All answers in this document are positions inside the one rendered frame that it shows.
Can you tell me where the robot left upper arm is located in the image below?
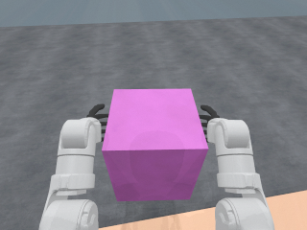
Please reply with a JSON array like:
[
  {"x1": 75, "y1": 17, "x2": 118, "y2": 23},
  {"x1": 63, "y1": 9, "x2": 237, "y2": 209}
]
[{"x1": 39, "y1": 199, "x2": 99, "y2": 230}]

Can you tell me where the robot left forearm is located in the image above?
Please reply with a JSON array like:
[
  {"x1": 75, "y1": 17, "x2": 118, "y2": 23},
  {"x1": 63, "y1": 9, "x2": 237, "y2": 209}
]
[{"x1": 38, "y1": 117, "x2": 102, "y2": 230}]

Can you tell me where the carton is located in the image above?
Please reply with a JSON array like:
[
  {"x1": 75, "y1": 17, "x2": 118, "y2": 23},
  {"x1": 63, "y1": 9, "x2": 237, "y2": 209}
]
[{"x1": 102, "y1": 88, "x2": 209, "y2": 202}]

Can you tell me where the robot right upper arm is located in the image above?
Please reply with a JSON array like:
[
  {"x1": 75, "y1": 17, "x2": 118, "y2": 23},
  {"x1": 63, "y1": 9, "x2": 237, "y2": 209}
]
[{"x1": 215, "y1": 197, "x2": 274, "y2": 230}]

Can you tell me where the robot right forearm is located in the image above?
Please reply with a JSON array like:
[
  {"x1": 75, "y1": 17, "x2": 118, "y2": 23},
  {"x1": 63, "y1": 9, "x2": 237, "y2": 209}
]
[{"x1": 206, "y1": 118, "x2": 275, "y2": 230}]

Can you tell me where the left robot hand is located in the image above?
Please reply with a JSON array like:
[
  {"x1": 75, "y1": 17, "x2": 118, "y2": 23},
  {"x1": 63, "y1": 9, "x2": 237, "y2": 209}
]
[{"x1": 86, "y1": 103, "x2": 109, "y2": 142}]

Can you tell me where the right robot hand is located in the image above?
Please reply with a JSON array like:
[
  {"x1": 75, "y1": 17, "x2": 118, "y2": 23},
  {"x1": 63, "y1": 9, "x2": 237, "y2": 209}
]
[{"x1": 199, "y1": 104, "x2": 220, "y2": 143}]

